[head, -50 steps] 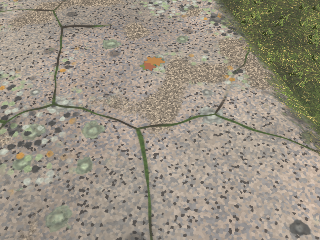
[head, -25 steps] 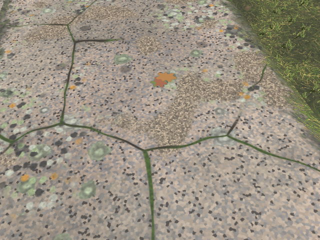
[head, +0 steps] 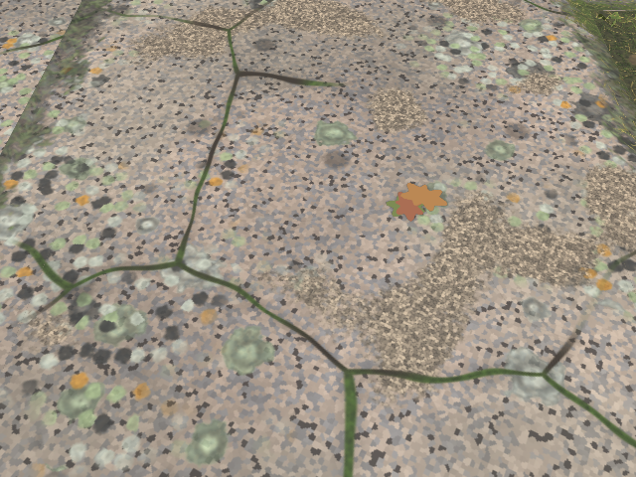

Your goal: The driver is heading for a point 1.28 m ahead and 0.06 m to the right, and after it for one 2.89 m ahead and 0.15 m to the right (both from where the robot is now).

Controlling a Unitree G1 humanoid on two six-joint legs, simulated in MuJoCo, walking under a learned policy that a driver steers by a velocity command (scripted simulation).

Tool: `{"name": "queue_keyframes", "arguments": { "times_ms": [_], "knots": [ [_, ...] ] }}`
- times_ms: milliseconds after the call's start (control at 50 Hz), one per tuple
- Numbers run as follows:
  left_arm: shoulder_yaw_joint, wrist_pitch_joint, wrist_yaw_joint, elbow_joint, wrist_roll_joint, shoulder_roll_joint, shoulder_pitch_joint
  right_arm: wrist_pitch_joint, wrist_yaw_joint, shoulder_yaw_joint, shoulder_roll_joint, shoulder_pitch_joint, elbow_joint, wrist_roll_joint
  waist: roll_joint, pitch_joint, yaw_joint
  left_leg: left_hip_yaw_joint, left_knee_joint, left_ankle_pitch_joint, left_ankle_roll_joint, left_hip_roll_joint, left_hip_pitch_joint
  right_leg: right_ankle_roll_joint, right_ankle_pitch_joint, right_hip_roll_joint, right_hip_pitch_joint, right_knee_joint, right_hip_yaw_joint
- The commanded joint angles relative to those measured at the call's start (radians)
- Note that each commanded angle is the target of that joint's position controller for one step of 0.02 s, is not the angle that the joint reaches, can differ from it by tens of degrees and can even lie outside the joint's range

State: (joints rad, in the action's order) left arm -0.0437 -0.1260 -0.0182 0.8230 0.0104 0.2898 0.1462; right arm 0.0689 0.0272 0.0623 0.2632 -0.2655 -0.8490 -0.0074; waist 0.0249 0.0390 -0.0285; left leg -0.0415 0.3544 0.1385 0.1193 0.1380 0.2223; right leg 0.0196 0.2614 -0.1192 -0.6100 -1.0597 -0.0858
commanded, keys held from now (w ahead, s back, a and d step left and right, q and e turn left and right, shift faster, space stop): q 0.06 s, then no key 0.94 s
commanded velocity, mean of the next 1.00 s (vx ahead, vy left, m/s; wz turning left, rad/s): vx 0.11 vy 0.00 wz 0.16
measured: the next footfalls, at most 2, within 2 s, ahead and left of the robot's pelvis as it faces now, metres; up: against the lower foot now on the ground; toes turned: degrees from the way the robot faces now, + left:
right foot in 0.22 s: +0.33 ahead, -0.13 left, +0.00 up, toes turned +8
left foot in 0.54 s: +0.23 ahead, +0.11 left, +0.00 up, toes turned +6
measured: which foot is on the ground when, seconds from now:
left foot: down 0.00-0.24, up 0.26-0.52, down 0.54-1.00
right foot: up 0.00-0.20, down 0.22-1.00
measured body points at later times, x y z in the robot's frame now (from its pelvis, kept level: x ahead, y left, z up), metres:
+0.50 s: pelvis +0.19 -0.05 -0.01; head +0.22 -0.04 +0.44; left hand +0.30 +0.21 -0.13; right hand +0.33 -0.30 -0.14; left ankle +0.17 +0.10 -0.73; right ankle +0.29 -0.13 -0.74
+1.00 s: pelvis +0.25 -0.01 -0.01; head +0.26 -0.01 +0.44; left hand +0.31 +0.26 -0.15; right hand +0.35 -0.25 -0.15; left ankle +0.19 +0.10 -0.74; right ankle +0.29 -0.14 -0.74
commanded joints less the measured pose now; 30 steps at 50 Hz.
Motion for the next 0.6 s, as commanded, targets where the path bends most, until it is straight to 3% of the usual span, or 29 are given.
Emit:
{"name": "queue_keyframes", "arguments": {
  "times_ms": [20,60,100,140,200,220,240,260,280,300,320,340,360,380,420,460,500,520,540,560,580,600],
  "knots": [
    [-0.02,0.009,-0.012,-0.072,0.016,0.071,-0.001,0.014,-0.026,0.041,0.176,0.053,0.089,0.001,-0.059,0.005,0.039,-0.18,-0.15,-0.325,0.156,-0.216,0.142,0.045,-0.161,0.031,0.055,0.205,0.049],
    [-0.009,0.004,-0.008,-0.098,0.017,0.039,-0.07,-0.004,-0.037,0.047,0.183,0.007,0.082,-0.007,-0.074,-0.026,0.005,-0.127,-0.081,-0.412,0.1,-0.164,0.157,0.045,-0.31,0.095,0.142,0.388,0.073],
    [-0.007,0.003,0.002,-0.118,0.001,0.039,-0.11,-0.019,-0.044,0.044,0.175,-0.047,0.066,-0.014,-0.102,-0.07,-0.027,-0.15,-0.051,-0.357,0.067,-0.178,0.102,0.044,-0.422,0.131,0.183,0.481,0.076],
    [-0.011,0.005,0.012,-0.135,-0.002,0.06,-0.133,-0.029,-0.052,0.036,0.151,-0.065,0.056,-0.015,-0.119,-0.08,-0.033,-0.2,0.002,-0.298,0.053,-0.206,0.023,0.03,-0.424,0.131,0.179,0.544,0.046],
    [-0.028,-0.006,0.02,-0.122,0.012,0.109,-0.062,-0.039,-0.066,0.029,0.128,-0.042,0.065,0.001,-0.134,-0.115,0.015,-0.27,0.155,-0.356,0.03,-0.24,-0.106,-0.026,-0.362,0.118,0.222,0.611,0.022],
    [-0.031,-0.016,0.019,-0.109,0.025,0.122,-0.003,-0.04,-0.065,0.022,0.111,-0.03,0.075,0.003,-0.114,-0.146,0.048,-0.251,0.256,-0.367,0.0,-0.195,-0.106,-0.055,-0.49,0.095,0.322,0.675,0.032],
    [-0.037,-0.023,0.016,-0.114,0.05,0.176,0.062,-0.033,-0.061,0.006,0.069,-0.078,0.095,0.018,0.004,-0.269,0.044,-0.217,0.47,-0.135,-0.04,-0.124,0.016,-0.13,-0.874,-0.066,0.58,0.587,-0.096],
    [-0.039,-0.002,0.016,-0.106,0.046,0.181,0.105,-0.027,-0.054,-0.008,0.038,-0.266,0.061,0.001,0.237,-0.407,0.011,-0.147,0.758,0.519,-0.108,0.003,0.245,-0.338,-1.084,-0.297,0.862,0.551,-0.365],
    [-0.031,0.016,0.025,-0.102,0.006,0.123,0.127,-0.033,-0.047,0.003,0.128,-0.291,0.046,-0.009,0.18,-0.464,0.024,-0.171,0.86,0.586,-0.124,-0.052,0.313,-0.362,-0.763,-0.331,0.855,0.593,-0.496],
    [-0.021,0.029,0.026,-0.116,-0.006,0.09,0.08,-0.053,-0.052,0.02,0.177,-0.174,0.057,-0.018,0.083,-0.343,0.053,-0.158,0.919,0.513,-0.15,-0.081,0.358,-0.317,-0.527,-0.27,0.749,0.635,-0.435],
    [-0.007,0.043,0.025,-0.121,0.002,0.067,0.018,-0.076,-0.062,0.023,0.172,-0.094,0.071,-0.015,0.027,-0.249,0.048,-0.125,0.9,0.453,-0.168,-0.109,0.362,-0.274,-0.379,-0.215,0.62,0.676,-0.356],
    [0.004,0.053,0.027,-0.123,0.009,0.047,-0.04,-0.098,-0.069,0.024,0.157,-0.065,0.079,-0.006,0.03,-0.172,0.026,-0.112,0.835,0.417,-0.179,-0.14,0.332,-0.252,-0.27,-0.176,0.488,0.718,-0.298],
    [0.005,0.062,0.028,-0.117,0.018,0.05,-0.076,-0.112,-0.071,0.02,0.129,-0.069,0.079,-0.004,0.073,-0.124,-0.002,-0.085,0.725,0.389,-0.182,-0.165,0.258,-0.224,-0.195,-0.125,0.375,0.761,-0.232],
    [0.0,0.069,0.029,-0.11,0.023,0.061,-0.094,-0.117,-0.073,0.012,0.097,-0.085,0.07,-0.001,0.109,-0.098,-0.013,-0.039,0.622,0.367,-0.187,-0.158,0.178,-0.207,-0.186,-0.072,0.296,0.784,-0.159],
    [-0.007,0.075,0.025,-0.094,0.02,0.07,-0.081,-0.108,-0.074,0.0,0.058,-0.096,0.055,0.007,0.136,-0.122,-0.005,-0.002,0.47,0.343,-0.188,-0.15,0.085,-0.217,-0.256,-0.048,0.288,0.779,-0.102],
    [-0.011,0.079,0.019,-0.078,0.006,0.078,-0.059,-0.103,-0.071,0.001,0.064,-0.087,0.047,0.008,0.124,-0.165,0.002,0.004,0.343,0.228,-0.177,-0.153,0.022,-0.23,-0.23,-0.068,0.327,0.764,-0.111],
    [-0.008,0.087,0.015,-0.072,-0.006,0.075,-0.071,-0.101,-0.065,0.003,0.064,-0.09,0.034,0.013,0.103,-0.156,-0.018,0.028,0.183,0.074,-0.148,-0.142,-0.071,-0.204,-0.07,-0.054,0.287,0.755,-0.098],
    [-0.002,0.087,0.015,-0.06,-0.008,0.06,-0.047,-0.101,-0.063,0.004,0.072,-0.068,0.041,0.024,0.087,-0.134,-0.015,0.014,0.127,0.03,-0.126,-0.152,-0.104,-0.163,0.043,-0.033,0.249,0.76,-0.091],
    [0.006,0.084,0.018,-0.049,-0.002,0.039,-0.027,-0.1,-0.065,0.007,0.102,-0.045,0.059,0.037,0.046,-0.11,-0.005,-0.057,0.099,0.004,-0.095,-0.214,-0.124,-0.11,0.15,-0.007,0.205,0.742,-0.073],
    [0.002,0.081,0.023,-0.052,0.009,0.044,0.0,-0.101,-0.07,0.019,0.163,-0.015,0.067,0.029,-0.054,-0.062,0.046,-0.104,0.09,0.101,-0.052,-0.254,-0.044,-0.063,0.194,0.064,0.202,0.714,-0.006],
    [0.003,0.081,0.022,-0.05,0.013,0.033,-0.02,-0.095,-0.066,0.014,0.126,-0.01,0.051,0.021,-0.109,-0.041,0.04,-0.1,0.054,0.283,-0.037,-0.238,0.08,-0.032,0.118,0.1,0.295,0.674,0.049],
    [0.003,0.081,0.019,-0.046,0.011,0.031,-0.03,-0.084,-0.064,0.004,0.088,0.005,0.051,0.025,-0.116,-0.019,0.038,-0.095,0.028,0.328,-0.052,-0.224,0.129,-0.027,0.053,0.102,0.343,0.642,0.053]
  ]
}}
